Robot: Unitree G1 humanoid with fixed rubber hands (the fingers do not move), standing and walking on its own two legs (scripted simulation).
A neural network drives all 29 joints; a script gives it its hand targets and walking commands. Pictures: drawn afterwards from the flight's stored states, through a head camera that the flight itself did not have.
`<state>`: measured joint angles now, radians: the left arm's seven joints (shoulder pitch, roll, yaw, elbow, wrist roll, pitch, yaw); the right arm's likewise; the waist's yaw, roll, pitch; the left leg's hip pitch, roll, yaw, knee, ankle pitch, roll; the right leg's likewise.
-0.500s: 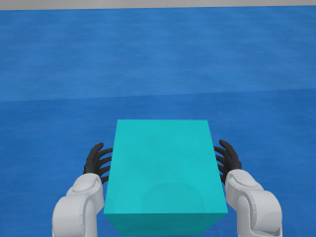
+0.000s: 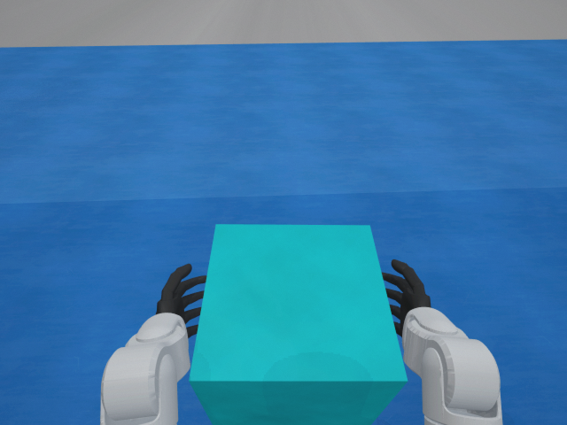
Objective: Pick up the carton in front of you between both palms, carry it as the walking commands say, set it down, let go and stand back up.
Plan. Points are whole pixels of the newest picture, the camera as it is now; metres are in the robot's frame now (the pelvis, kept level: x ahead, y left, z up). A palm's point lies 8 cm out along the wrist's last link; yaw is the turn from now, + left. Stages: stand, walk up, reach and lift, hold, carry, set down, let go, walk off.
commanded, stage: carry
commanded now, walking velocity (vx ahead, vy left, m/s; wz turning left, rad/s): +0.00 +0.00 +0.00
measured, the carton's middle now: (291, 335) +0.25 +0.00 +0.03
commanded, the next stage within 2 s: hold in 1.04 s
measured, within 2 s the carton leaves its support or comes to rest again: neither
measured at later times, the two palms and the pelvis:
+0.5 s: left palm (181, 331) +0.25 +0.15 +0.05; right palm (398, 327) +0.25 -0.15 +0.05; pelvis -0.01 +0.01 +0.00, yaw +0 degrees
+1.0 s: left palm (184, 333) +0.25 +0.15 +0.04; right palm (396, 330) +0.25 -0.15 +0.04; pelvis -0.03 +0.01 +0.00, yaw +0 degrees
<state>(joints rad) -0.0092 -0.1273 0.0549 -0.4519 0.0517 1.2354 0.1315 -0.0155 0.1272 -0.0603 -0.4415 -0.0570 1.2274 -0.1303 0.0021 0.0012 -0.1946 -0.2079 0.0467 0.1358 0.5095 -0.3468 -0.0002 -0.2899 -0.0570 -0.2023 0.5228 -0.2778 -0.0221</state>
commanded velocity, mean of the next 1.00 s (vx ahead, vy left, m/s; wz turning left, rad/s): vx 0.00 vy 0.00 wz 0.00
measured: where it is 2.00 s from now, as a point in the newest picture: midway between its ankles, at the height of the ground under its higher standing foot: outside the picture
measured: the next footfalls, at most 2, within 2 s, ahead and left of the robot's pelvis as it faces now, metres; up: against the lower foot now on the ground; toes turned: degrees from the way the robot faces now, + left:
none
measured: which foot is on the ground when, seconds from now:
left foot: down 0.00-1.00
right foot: down 0.00-1.00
